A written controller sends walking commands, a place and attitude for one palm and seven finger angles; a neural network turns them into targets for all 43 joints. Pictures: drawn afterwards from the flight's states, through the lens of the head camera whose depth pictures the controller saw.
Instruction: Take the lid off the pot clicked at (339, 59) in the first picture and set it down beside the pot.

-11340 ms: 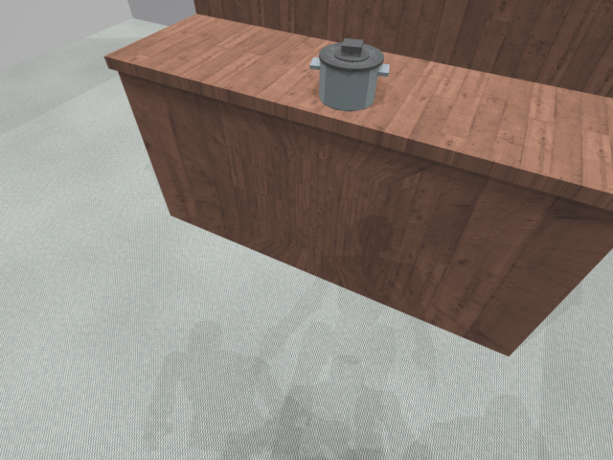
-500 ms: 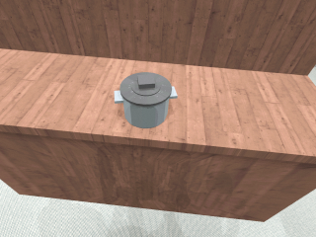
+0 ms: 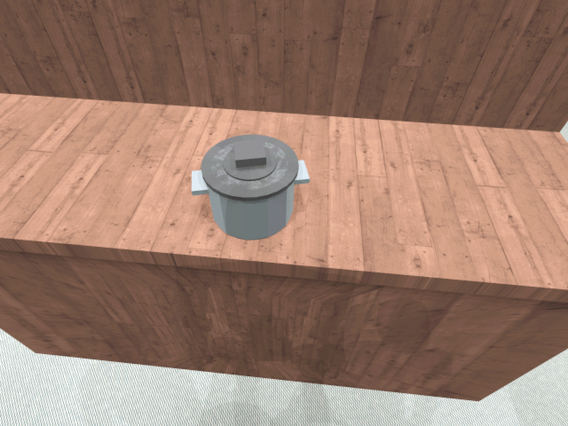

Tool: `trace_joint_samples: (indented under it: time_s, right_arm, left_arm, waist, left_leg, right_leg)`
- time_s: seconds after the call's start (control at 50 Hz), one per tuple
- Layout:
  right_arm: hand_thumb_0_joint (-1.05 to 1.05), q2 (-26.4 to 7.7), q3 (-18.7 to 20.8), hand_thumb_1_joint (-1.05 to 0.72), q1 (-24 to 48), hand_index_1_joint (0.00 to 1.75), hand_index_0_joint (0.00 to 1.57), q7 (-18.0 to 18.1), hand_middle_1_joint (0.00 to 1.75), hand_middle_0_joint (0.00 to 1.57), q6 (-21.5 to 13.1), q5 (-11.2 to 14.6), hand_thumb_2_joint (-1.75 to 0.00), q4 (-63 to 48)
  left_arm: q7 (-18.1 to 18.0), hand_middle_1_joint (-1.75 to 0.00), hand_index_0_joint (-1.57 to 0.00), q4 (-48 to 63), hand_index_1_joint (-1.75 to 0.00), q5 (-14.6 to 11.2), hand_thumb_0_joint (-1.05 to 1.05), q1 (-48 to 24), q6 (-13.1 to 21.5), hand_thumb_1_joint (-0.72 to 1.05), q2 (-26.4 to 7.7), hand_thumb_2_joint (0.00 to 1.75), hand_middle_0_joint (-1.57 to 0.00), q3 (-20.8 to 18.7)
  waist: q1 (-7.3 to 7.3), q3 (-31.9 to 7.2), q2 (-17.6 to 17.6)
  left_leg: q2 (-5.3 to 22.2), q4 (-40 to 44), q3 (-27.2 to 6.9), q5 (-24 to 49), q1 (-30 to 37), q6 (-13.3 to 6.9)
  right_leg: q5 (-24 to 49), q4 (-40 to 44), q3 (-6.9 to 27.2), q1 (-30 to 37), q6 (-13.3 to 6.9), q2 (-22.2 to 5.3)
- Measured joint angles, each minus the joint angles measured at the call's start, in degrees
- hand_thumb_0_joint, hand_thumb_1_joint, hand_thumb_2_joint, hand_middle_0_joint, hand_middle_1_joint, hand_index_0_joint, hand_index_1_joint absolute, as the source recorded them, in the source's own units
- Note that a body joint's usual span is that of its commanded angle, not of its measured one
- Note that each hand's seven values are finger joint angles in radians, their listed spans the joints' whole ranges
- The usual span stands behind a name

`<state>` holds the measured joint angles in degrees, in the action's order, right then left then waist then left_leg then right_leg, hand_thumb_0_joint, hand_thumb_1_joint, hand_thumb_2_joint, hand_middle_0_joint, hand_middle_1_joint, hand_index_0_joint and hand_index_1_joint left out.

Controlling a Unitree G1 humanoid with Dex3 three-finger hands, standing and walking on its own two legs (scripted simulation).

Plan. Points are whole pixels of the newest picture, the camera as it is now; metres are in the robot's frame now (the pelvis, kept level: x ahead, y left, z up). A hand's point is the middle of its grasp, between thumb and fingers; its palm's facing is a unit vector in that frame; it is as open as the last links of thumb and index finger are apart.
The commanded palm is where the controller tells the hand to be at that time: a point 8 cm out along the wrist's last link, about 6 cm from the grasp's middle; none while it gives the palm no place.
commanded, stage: look again from close up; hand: left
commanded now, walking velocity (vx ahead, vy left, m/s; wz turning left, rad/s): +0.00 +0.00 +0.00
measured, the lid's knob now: (249, 153) +0.50 +0.09 +0.12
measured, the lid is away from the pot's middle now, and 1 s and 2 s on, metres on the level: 0.00 0.00 0.00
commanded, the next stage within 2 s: lift the closed hand beside the body in 0.92 s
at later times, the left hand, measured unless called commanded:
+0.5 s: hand out of the picture +0.02 +0.14 -0.17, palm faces +0.02 -0.98 -0.19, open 7.4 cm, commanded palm none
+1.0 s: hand out of the picture +0.01 +0.14 -0.17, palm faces +0.03 -0.98 -0.18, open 7.4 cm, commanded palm none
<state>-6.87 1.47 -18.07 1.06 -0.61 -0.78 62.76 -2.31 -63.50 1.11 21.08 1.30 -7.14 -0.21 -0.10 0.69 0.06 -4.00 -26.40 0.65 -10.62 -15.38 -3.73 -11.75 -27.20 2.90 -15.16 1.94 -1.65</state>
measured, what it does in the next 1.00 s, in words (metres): stands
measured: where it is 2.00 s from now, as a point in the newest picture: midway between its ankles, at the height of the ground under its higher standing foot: outside the picture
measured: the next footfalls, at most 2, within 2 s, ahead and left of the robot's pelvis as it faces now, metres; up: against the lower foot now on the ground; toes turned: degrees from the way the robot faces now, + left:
none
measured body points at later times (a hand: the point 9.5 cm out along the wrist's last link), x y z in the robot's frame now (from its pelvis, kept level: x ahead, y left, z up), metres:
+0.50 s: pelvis +0.03 -0.02 +0.00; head +0.04 -0.03 +0.45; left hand +0.02 +0.19 -0.16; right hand +0.01 -0.23 -0.16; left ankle +0.04 +0.08 -0.74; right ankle +0.03 -0.15 -0.74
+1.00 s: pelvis +0.03 -0.02 +0.00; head +0.04 -0.02 +0.45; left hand +0.01 +0.19 -0.16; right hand +0.02 -0.23 -0.16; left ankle +0.04 +0.08 -0.74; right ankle +0.03 -0.15 -0.74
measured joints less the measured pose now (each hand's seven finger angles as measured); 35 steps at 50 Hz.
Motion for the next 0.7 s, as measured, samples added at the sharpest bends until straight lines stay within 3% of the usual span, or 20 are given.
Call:
trace_joint_samples:
  time_s: [0.7]
  right_arm:
    - [0.00,0.0,-1.0,-0.91,0.9,0.30,0.20,0.4,0.30,0.20,-0.7,0.3,-0.89,2.0]
  left_arm:
    - [-0.3,-0.30,-0.20,0.4,-0.30,-0.6,0.00,-3.1,0.4,0.90,-0.6,0.90,-0.20,0.3]
  waist:
    - [-0.38,1.0,0.1]
  left_leg:
    - [2.3,1.1,-0.8,-2.3,4.0,2.2]
  right_leg:
    - [-1.6,2.0,-0.7,4.3,-1.7,2.2]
